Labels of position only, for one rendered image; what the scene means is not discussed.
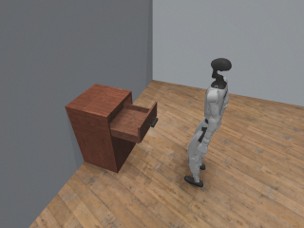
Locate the right robot hand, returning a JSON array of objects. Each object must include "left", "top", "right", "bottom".
[{"left": 215, "top": 120, "right": 221, "bottom": 132}]

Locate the cabinet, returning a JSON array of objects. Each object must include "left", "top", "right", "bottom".
[{"left": 65, "top": 84, "right": 136, "bottom": 174}]

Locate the left robot upper arm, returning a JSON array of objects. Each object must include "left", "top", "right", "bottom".
[{"left": 206, "top": 89, "right": 219, "bottom": 124}]

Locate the right robot upper arm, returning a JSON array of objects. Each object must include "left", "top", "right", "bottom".
[{"left": 223, "top": 77, "right": 229, "bottom": 105}]

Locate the humanoid robot head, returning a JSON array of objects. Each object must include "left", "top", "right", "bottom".
[{"left": 211, "top": 58, "right": 232, "bottom": 89}]

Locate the robot torso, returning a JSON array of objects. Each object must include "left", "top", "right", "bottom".
[{"left": 201, "top": 84, "right": 228, "bottom": 131}]

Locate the handle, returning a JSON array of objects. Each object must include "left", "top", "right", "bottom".
[{"left": 147, "top": 118, "right": 158, "bottom": 128}]

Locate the right robot forearm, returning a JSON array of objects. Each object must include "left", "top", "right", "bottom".
[{"left": 219, "top": 103, "right": 228, "bottom": 120}]

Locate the left robot hand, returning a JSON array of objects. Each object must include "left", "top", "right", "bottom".
[{"left": 195, "top": 143, "right": 208, "bottom": 159}]

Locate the drawer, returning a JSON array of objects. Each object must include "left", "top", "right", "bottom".
[{"left": 109, "top": 102, "right": 158, "bottom": 143}]

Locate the left robot forearm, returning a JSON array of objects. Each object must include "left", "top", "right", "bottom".
[{"left": 201, "top": 119, "right": 217, "bottom": 146}]

